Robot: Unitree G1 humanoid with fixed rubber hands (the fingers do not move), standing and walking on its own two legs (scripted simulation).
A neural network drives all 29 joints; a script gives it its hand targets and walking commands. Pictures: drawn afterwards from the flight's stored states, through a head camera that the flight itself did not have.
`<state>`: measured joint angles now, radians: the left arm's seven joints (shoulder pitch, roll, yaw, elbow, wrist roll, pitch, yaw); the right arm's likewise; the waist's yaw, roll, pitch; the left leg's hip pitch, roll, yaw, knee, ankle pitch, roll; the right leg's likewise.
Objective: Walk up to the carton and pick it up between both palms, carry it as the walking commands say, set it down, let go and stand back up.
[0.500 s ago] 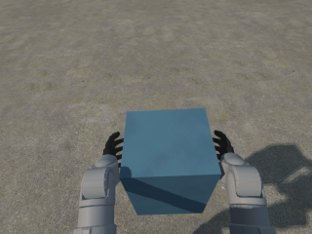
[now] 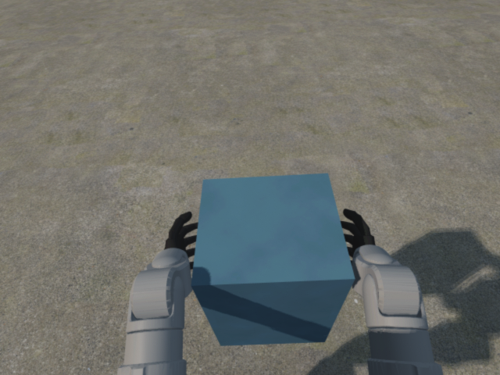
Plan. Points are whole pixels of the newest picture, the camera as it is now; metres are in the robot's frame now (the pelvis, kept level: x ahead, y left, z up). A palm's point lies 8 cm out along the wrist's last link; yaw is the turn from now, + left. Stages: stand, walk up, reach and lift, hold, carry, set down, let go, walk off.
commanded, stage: hold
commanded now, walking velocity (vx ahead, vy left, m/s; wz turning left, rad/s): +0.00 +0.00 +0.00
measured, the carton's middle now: (269, 267) +0.29 +0.00 +0.00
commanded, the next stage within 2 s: set down in 0.34 s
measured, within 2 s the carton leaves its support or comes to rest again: neither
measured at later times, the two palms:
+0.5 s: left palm (162, 274) +0.26 +0.17 +0.05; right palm (349, 273) +0.25 -0.12 +0.05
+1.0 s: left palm (187, 276) +0.29 +0.15 -0.03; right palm (348, 275) +0.29 -0.14 -0.03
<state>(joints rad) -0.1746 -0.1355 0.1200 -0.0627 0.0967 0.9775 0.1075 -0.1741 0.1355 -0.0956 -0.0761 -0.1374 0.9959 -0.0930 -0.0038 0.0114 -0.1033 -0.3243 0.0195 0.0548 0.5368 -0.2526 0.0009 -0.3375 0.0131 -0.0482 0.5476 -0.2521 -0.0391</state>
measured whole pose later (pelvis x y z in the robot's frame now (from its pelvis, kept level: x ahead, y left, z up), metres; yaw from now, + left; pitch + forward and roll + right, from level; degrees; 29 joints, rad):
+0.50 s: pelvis -0.04 +0.03 +0.00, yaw -2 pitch -12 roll +0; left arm -0.37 -0.17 0.35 0.41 0.28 0.72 0.00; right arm -0.39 0.19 -0.32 0.44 -0.34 0.71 0.01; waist 0.00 0.01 0.07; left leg -0.07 -0.03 -0.02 0.49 -0.22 0.03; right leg -0.08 0.01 0.01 0.48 -0.19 -0.01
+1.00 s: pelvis -0.04 +0.02 -0.01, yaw +2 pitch +1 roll +0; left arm -0.53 -0.19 0.47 0.67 0.30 0.42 0.04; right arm -0.53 0.17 -0.50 0.61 -0.40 0.46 0.04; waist -0.08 0.02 0.10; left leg -0.40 -0.07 -0.08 0.63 -0.24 0.02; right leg -0.40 0.05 0.06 0.63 -0.24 -0.01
